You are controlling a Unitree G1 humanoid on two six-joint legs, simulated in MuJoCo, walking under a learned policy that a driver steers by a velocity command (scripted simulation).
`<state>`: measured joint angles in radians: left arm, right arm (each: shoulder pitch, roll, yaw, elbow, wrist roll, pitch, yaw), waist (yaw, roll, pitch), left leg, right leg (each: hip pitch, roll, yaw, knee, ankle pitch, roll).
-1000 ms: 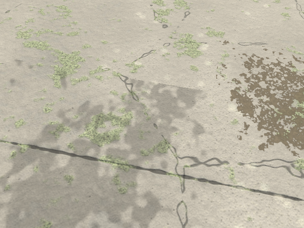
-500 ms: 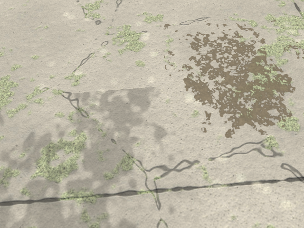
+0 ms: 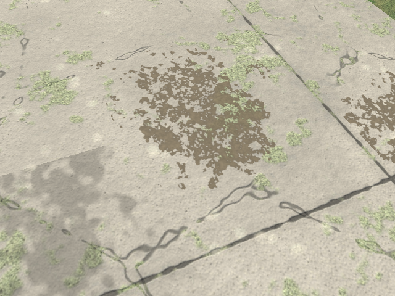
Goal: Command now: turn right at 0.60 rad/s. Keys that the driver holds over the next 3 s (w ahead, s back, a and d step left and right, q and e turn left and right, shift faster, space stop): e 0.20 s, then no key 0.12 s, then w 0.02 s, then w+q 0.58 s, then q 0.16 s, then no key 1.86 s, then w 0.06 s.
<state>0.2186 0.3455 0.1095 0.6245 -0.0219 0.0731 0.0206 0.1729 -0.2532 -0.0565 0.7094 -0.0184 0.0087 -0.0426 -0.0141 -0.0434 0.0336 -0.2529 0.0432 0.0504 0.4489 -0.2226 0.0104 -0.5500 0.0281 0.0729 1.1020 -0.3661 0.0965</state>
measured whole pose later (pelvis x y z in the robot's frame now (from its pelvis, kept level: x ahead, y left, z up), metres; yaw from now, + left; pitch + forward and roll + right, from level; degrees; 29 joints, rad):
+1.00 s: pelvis +0.18 +0.03 +0.01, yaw +6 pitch +2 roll -2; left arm 0.13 0.31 0.06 0.70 0.02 -0.10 -0.02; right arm 0.39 -0.27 -0.04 0.71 0.01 -0.05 0.00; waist -0.04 -0.03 0.02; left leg -0.16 -0.06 -0.06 0.35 -0.23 0.08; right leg -0.62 -0.05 0.04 0.94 -0.19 0.03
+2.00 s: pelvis +0.41 +0.09 -0.01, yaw +14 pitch -1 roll +0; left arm 0.11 0.25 0.03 0.95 0.00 0.01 0.01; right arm 0.25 -0.23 -0.02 0.74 -0.01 -0.01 -0.02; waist 0.01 0.00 0.03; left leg -0.17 -0.02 -0.04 0.55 -0.35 0.01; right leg -0.25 0.00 0.02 0.54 -0.26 0.02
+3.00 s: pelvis +0.40 +0.10 +0.00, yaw +13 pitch -1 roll +0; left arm 0.21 0.21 0.03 1.15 0.00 0.02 0.05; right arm 0.31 -0.20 0.00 1.04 0.00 -0.02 -0.03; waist 0.01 -0.01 0.03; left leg -0.14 -0.03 -0.01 0.46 -0.31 0.03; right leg -0.24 -0.02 0.05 0.49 -0.24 0.03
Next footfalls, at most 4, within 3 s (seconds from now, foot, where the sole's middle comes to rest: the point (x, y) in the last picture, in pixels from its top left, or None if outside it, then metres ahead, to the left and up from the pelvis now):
0.20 right None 0.02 -0.15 -0.78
0.78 left None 0.18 0.10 -0.78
1.22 right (199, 287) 0.50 -0.03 -0.78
1.52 left None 0.38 0.20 -0.78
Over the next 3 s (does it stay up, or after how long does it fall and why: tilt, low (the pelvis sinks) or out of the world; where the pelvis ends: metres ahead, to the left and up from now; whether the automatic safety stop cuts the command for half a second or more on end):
stays up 0.40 0.10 0.00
